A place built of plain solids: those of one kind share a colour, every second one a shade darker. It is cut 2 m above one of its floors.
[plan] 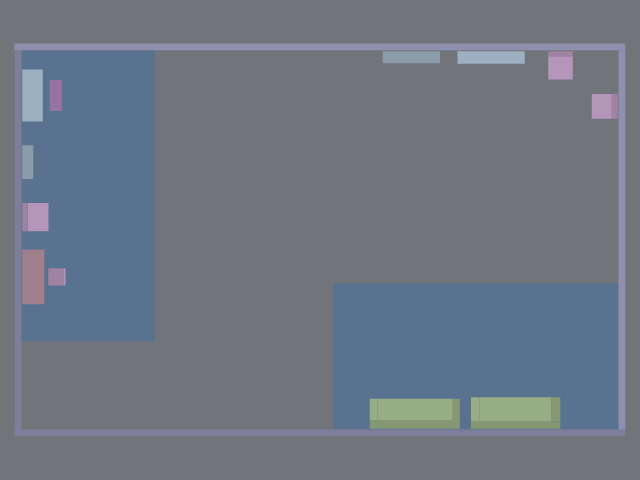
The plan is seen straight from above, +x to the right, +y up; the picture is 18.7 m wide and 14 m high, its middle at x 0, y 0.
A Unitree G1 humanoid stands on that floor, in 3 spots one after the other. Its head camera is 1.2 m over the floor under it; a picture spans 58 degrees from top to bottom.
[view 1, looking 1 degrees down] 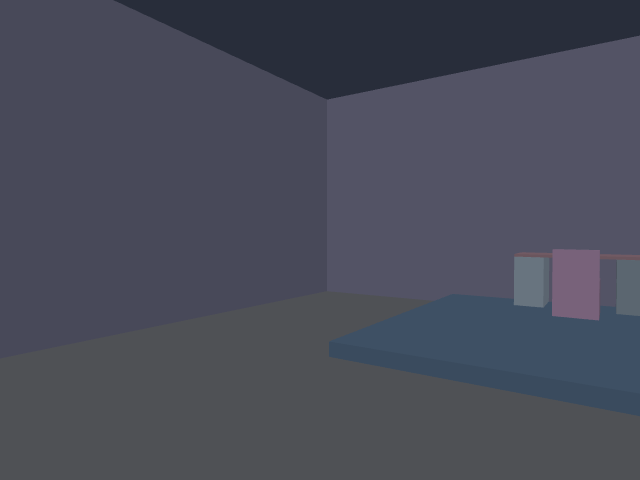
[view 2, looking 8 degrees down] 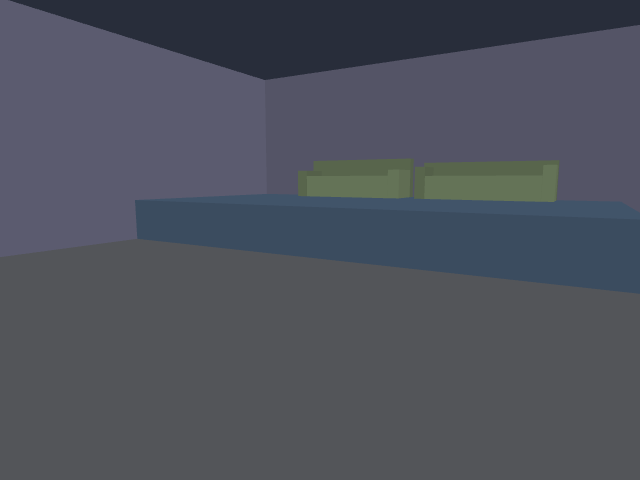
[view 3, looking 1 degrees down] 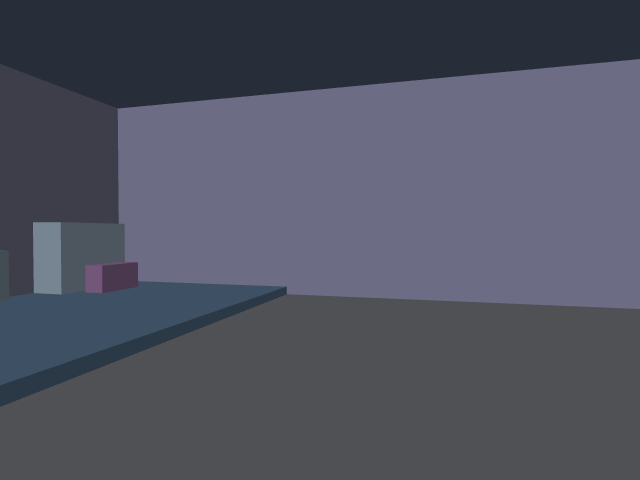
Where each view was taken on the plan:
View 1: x -1.31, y -0.71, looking -146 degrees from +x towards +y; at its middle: wall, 8.62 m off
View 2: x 1.03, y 4.31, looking -59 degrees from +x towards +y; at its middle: floor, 6.55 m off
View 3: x -1.88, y -2.35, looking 106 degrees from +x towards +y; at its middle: wall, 8.20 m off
